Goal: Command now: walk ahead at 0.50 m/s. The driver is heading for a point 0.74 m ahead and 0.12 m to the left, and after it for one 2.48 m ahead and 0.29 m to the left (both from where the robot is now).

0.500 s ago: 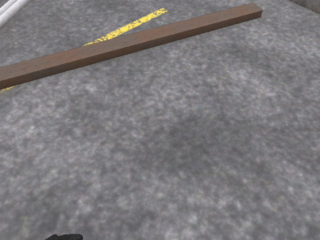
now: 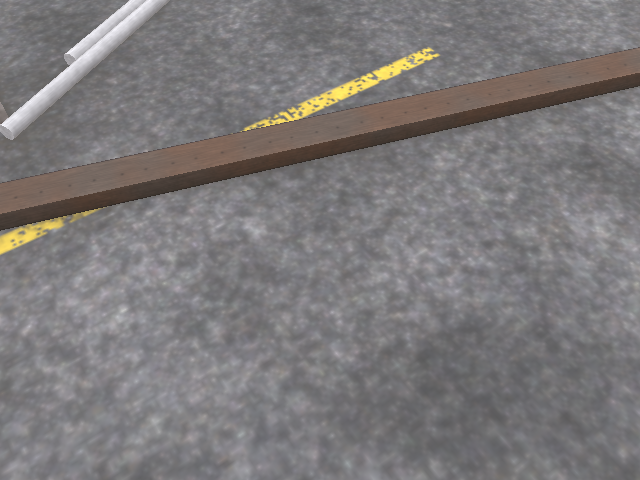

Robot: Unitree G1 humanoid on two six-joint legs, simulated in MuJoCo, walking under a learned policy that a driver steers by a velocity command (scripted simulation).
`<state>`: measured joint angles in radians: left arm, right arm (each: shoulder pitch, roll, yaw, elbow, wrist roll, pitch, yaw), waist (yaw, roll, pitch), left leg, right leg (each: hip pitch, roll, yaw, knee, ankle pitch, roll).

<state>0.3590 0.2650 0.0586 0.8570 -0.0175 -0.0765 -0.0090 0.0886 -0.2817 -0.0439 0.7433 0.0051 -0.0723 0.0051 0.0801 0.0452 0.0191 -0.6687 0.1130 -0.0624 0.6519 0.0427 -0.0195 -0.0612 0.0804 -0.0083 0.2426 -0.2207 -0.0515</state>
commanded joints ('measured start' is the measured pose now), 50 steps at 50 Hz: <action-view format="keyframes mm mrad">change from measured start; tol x32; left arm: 1 -5 167 36 -37 -11 -10 4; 29 -431 76 -9 -178 1 -15 -31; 36 80 235 54 -61 20 -13 -12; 50 -146 142 27 -9 33 -37 17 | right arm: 1 -86 -57 -5 -91 9 -15 15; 9 355 -183 -54 -9 3 -14 23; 50 99 -45 -36 -6 17 33 5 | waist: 1 -11 -93 21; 8 -148 286 -379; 29 -158 24 61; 36 42 -287 -403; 50 -53 -94 46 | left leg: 1 105 -32 19 -84 31 18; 6 443 -88 70 -177 -114 112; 8 1042 273 -557 -256 -292 330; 16 552 114 -194 -480 -23 259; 31 732 151 -58 -424 85 194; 34 539 37 3 15 225 128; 36 0 -157 -63 568 -633 45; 37 -77 -104 -91 628 -577 57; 50 -4 8 -8 165 24 23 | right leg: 1 -60 -278 139 -51 215 -150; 6 1 -249 104 264 485 -79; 8 -547 -22 17 891 -270 20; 10 -709 -106 119 1017 -272 2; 31 -518 -141 27 263 172 6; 35 458 -440 469 228 67 -217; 41 -64 -338 208 -75 32 -114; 50 -34 -308 -94 -139 284 -105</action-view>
